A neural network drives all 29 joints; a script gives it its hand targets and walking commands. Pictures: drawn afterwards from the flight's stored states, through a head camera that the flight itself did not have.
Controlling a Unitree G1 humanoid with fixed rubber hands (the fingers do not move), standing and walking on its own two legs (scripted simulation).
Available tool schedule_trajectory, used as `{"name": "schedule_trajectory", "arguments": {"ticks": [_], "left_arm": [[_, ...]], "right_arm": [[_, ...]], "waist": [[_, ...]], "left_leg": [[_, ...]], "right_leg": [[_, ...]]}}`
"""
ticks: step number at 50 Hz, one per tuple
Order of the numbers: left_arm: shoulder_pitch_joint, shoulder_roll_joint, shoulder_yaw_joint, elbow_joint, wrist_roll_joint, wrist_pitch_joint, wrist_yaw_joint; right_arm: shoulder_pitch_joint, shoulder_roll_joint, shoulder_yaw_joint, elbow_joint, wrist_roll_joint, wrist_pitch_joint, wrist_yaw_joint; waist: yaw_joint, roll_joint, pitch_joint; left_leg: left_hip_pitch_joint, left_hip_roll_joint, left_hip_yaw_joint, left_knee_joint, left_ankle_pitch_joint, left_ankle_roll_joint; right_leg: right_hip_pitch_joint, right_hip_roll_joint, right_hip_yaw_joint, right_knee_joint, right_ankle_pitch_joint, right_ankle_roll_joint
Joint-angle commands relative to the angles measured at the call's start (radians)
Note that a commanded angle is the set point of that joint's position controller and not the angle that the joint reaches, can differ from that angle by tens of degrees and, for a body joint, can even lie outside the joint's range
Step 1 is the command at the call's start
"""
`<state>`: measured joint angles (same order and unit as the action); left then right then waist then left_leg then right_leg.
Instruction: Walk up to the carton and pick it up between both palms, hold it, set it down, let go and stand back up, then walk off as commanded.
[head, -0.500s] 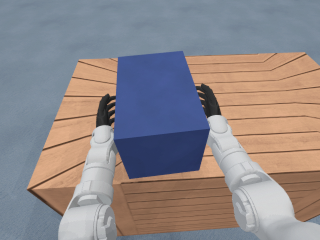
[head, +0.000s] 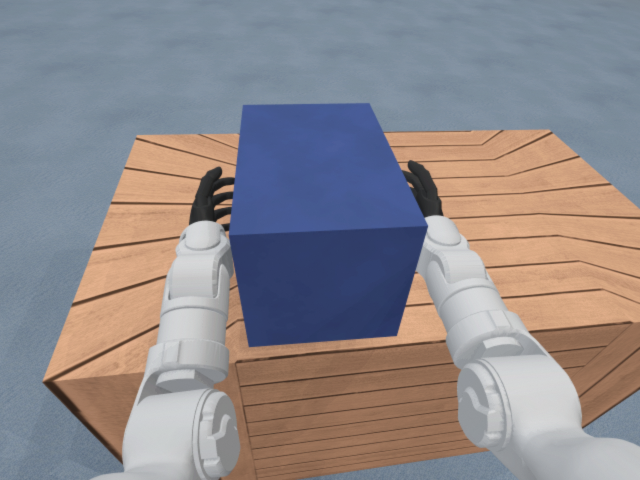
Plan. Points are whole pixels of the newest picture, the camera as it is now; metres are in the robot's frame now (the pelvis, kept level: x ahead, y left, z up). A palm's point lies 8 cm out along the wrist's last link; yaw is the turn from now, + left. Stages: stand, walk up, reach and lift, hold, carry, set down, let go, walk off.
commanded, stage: reach and lift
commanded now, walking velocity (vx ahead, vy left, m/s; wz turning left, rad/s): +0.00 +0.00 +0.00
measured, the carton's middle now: (315, 213) +0.43 +0.03 +0.13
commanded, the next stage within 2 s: hold in 1.16 s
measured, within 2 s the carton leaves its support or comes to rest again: neither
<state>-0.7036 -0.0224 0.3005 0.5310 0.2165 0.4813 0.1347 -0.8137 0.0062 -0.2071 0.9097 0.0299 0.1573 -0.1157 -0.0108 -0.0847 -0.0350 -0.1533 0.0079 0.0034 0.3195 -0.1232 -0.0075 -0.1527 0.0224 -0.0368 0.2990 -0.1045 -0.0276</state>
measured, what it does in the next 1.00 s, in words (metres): stands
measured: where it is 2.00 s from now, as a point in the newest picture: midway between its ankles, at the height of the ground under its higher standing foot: outside the picture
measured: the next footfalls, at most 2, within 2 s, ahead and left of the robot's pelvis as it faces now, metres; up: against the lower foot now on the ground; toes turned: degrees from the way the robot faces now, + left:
none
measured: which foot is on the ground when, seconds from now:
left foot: down 0.00-1.00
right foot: down 0.00-1.00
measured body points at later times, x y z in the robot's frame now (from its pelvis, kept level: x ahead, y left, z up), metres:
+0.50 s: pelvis +0.02 +0.02 +0.00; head -0.02 +0.04 +0.45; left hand +0.41 +0.17 +0.16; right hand +0.41 -0.12 +0.16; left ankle +0.03 +0.12 -0.75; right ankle +0.04 -0.10 -0.75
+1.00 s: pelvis +0.02 +0.01 +0.00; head -0.02 +0.03 +0.45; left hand +0.38 +0.16 +0.17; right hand +0.39 -0.12 +0.18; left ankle +0.03 +0.12 -0.75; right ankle +0.04 -0.10 -0.75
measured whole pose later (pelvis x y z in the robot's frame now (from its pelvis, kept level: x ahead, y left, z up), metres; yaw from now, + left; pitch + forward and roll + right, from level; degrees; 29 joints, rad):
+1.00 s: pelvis +0.02 +0.01 +0.00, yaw +1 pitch -7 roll -1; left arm -0.53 -0.05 0.23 0.07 0.22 0.72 0.10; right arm -0.64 -0.03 0.00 0.44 0.21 0.40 -0.21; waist -0.09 -0.03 0.02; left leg -0.07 0.01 -0.02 0.40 -0.20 0.01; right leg -0.03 0.02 -0.06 0.30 -0.15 -0.01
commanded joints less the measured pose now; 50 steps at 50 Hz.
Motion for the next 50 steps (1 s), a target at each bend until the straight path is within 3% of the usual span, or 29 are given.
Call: {"name": "schedule_trajectory", "arguments": {"ticks": [1, 3, 5, 6, 7, 10, 13, 14, 15, 16, 17, 20, 21, 24, 25, 26, 27, 30, 32, 37, 39, 40, 41, 43, 44, 47, 49, 50], "left_arm": [[-0.849, -0.669, -0.531, -0.252, -0.155, -0.069, -0.165], [-0.797, -0.677, -0.542, -0.268, -0.153, -0.054, -0.162], [-0.791, -0.678, -0.564, -0.327, -0.168, -0.045, -0.161], [-0.767, -0.668, -0.551, -0.317, -0.158, -0.035, -0.166], [-0.779, -0.671, -0.574, -0.348, -0.164, -0.028, -0.166], [-0.797, -0.653, -0.569, -0.372, -0.177, -0.014, -0.175], [-0.777, -0.658, -0.619, -0.442, -0.204, 0.002, -0.173], [-0.769, -0.664, -0.616, -0.444, -0.199, 0.007, -0.172], [-0.756, -0.659, -0.616, -0.440, -0.191, 0.014, -0.173], [-0.733, -0.653, -0.590, -0.402, -0.179, 0.029, -0.178], [-0.742, -0.660, -0.599, -0.448, -0.183, 0.032, -0.178], [-0.686, -0.626, -0.546, -0.376, -0.148, 0.063, -0.193], [-0.725, -0.643, -0.556, -0.429, -0.143, 0.061, -0.191], [-0.666, -0.661, -0.582, -0.436, -0.148, 0.090, -0.195], [-0.641, -0.652, -0.588, -0.461, -0.151, 0.093, -0.196], [-0.661, -0.649, -0.584, -0.463, -0.147, 0.095, -0.199], [-0.661, -0.673, -0.603, -0.521, -0.160, 0.094, -0.192], [-0.658, -0.676, -0.661, -0.632, -0.182, 0.094, -0.180], [-0.619, -0.660, -0.665, -0.646, -0.184, 0.106, -0.179], [-0.613, -0.617, -0.661, -0.660, -0.162, 0.140, -0.192], [-0.606, -0.602, -0.670, -0.678, -0.163, 0.147, -0.199], [-0.624, -0.609, -0.688, -0.706, -0.172, 0.144, -0.197], [-0.622, -0.600, -0.677, -0.671, -0.165, 0.150, -0.204], [-0.606, -0.587, -0.670, -0.678, -0.169, 0.156, -0.212], [-0.611, -0.592, -0.667, -0.682, -0.165, 0.161, -0.215], [-0.652, -0.569, -0.619, -0.604, -0.147, 0.163, -0.226], [-0.662, -0.585, -0.617, -0.601, -0.151, 0.162, -0.231], [-0.675, -0.586, -0.605, -0.591, -0.146, 0.162, -0.232]], "right_arm": [[-0.830, 0.585, 0.310, -0.373, 0.069, -0.063, 0.099], [-0.842, 0.579, 0.359, -0.428, 0.096, -0.057, 0.094], [-0.794, 0.588, 0.396, -0.460, 0.121, -0.037, 0.080], [-0.812, 0.596, 0.413, -0.476, 0.135, -0.034, 0.074], [-0.802, 0.597, 0.432, -0.499, 0.144, -0.025, 0.067], [-0.826, 0.624, 0.474, -0.564, 0.171, 0.000, 0.056], [-0.790, 0.628, 0.511, -0.632, 0.192, 0.024, 0.042], [-0.809, 0.634, 0.525, -0.658, 0.198, 0.027, 0.040], [-0.765, 0.616, 0.515, -0.642, 0.199, 0.042, 0.034], [-0.774, 0.595, 0.502, -0.630, 0.192, 0.049, 0.037], [-0.760, 0.607, 0.515, -0.660, 0.202, 0.058, 0.034], [-0.731, 0.562, 0.485, -0.609, 0.184, 0.082, 0.034], [-0.733, 0.563, 0.475, -0.602, 0.184, 0.080, 0.040], [-0.721, 0.546, 0.495, -0.636, 0.212, 0.090, 0.033], [-0.693, 0.556, 0.518, -0.646, 0.227, 0.094, 0.025], [-0.708, 0.552, 0.522, -0.662, 0.232, 0.096, 0.026], [-0.702, 0.564, 0.545, -0.691, 0.252, 0.097, 0.026], [-0.691, 0.584, 0.602, -0.788, 0.280, 0.100, 0.016], [-0.666, 0.576, 0.622, -0.832, 0.293, 0.111, 0.007], [-0.632, 0.537, 0.598, -0.831, 0.276, 0.143, -0.004], [-0.627, 0.548, 0.608, -0.849, 0.273, 0.152, -0.006], [-0.625, 0.555, 0.610, -0.852, 0.277, 0.152, -0.008], [-0.615, 0.537, 0.586, -0.822, 0.259, 0.160, -0.007], [-0.625, 0.554, 0.602, -0.858, 0.270, 0.163, -0.013], [-0.627, 0.559, 0.603, -0.851, 0.269, 0.166, -0.014], [-0.672, 0.566, 0.559, -0.786, 0.244, 0.172, -0.008], [-0.691, 0.574, 0.560, -0.793, 0.242, 0.168, -0.004], [-0.684, 0.564, 0.537, -0.753, 0.232, 0.170, -0.002]], "waist": [[-0.045, 0.167, -0.589], [-0.026, 0.176, -0.582], [-0.045, 0.177, -0.554], [-0.028, 0.157, -0.543], [-0.046, 0.162, -0.529], [-0.032, 0.111, -0.534], [-0.053, 0.122, -0.572], [-0.040, 0.118, -0.571], [-0.062, 0.126, -0.538], [-0.049, 0.113, -0.507], [-0.057, 0.113, -0.528], [-0.058, 0.101, -0.443], [-0.057, 0.128, -0.463], [-0.075, 0.141, -0.465], [-0.074, 0.131, -0.480], [-0.065, 0.145, -0.471], [-0.064, 0.136, -0.513], [-0.070, 0.152, -0.575], [-0.072, 0.137, -0.568], [-0.104, 0.148, -0.468], [-0.093, 0.139, -0.454], [-0.103, 0.154, -0.477], [-0.113, 0.147, -0.441], [-0.108, 0.120, -0.451], [-0.100, 0.137, -0.443], [-0.100, 0.120, -0.401], [-0.092, 0.104, -0.416], [-0.094, 0.132, -0.423]], "left_leg": [[0.178, -0.017, 0.008, -0.010, 0.098, -0.048], [0.200, -0.016, 0.008, 0.006, 0.141, -0.046], [0.214, -0.022, 0.003, 0.021, 0.199, -0.054], [0.197, -0.031, 0.009, 0.018, 0.175, -0.041], [0.203, -0.030, 0.002, 0.022, 0.175, -0.040], [0.173, -0.037, 0.004, 0.016, 0.147, -0.021], [0.222, -0.033, -0.010, 0.038, 0.226, -0.032], [0.222, -0.036, -0.007, 0.038, 0.232, -0.029], [0.223, -0.035, -0.014, 0.039, 0.219, -0.032], [0.205, -0.031, -0.015, 0.025, 0.182, -0.026], [0.217, -0.030, -0.015, 0.028, 0.191, -0.024], [0.170, -0.025, -0.018, -0.001, 0.115, -0.013], [0.191, -0.021, -0.024, 0.001, 0.149, -0.024], [0.231, -0.015, -0.032, 0.028, 0.267, -0.046], [0.244, -0.020, -0.028, 0.045, 0.314, -0.050], [0.240, -0.020, -0.034, 0.039, 0.306, -0.048], [0.273, -0.013, -0.040, 0.060, 0.391, -0.059], [0.305, -0.024, -0.043, 0.094, 0.471, -0.068], [0.301, -0.024, -0.046, 0.099, 0.498, -0.066], [0.282, -0.030, -0.038, 0.074, 0.371, -0.057], [0.255, -0.031, -0.034, 0.065, 0.338, -0.050], [0.267, -0.031, -0.037, 0.073, 0.366, -0.057], [0.247, -0.030, -0.037, 0.061, 0.325, -0.057], [0.231, -0.035, -0.032, 0.065, 0.313, -0.044], [0.241, -0.034, -0.029, 0.060, 0.317, -0.046], [0.185, -0.037, -0.023, 0.027, 0.171, -0.026], [0.182, -0.034, -0.018, 0.018, 0.163, -0.024], [0.192, -0.036, -0.017, 0.014, 0.147, -0.027]], "right_leg": [[0.183, 0.001, 0.003, -0.028, 0.096, 0.049], [0.183, 0.007, 0.003, -0.032, 0.110, 0.050], [0.206, 0.012, -0.001, -0.023, 0.163, 0.053], [0.221, 0.010, 0.003, -0.028, 0.156, 0.056], [0.217, 0.008, 0.002, -0.027, 0.162, 0.059], [0.229, 0.008, 0.003, -0.025, 0.155, 0.066], [0.228, 0.019, -0.007, -0.013, 0.193, 0.070], [0.226, 0.023, -0.006, -0.009, 0.213, 0.070], [0.208, 0.019, -0.003, -0.015, 0.196, 0.072], [0.199, 0.023, -0.005, -0.019, 0.154, 0.068], [0.210, 0.024, -0.003, -0.012, 0.175, 0.067], [0.211, 0.015, 0.002, -0.028, 0.116, 0.065], [0.193, 0.026, -0.008, -0.015, 0.116, 0.060], [0.206, 0.038, -0.012, -0.015, 0.178, 0.060], [0.229, 0.038, -0.009, -0.012, 0.232, 0.064], [0.218, 0.036, -0.005, -0.015, 0.204, 0.063], [0.225, 0.049, -0.014, 0.001, 0.258, 0.064], [0.244, 0.056, -0.013, 0.010, 0.331, 0.065], [0.262, 0.057, -0.008, 0.012, 0.365, 0.068], [0.234, 0.045, -0.007, -0.003, 0.293, 0.062], [0.248, 0.040, -0.003, 0.004, 0.295, 0.066], [0.250, 0.040, -0.005, 0.010, 0.317, 0.065], [0.238, 0.036, -0.010, 0.004, 0.285, 0.065], [0.258, 0.027, 0.001, 0.011, 0.342, 0.070], [0.250, 0.026, 0.001, 0.008, 0.320, 0.068], [0.229, 0.016, 0.005, -0.006, 0.226, 0.068], [0.222, 0.025, -0.006, -0.002, 0.200, 0.068], [0.211, 0.021, -0.005, -0.009, 0.170, 0.064]]}}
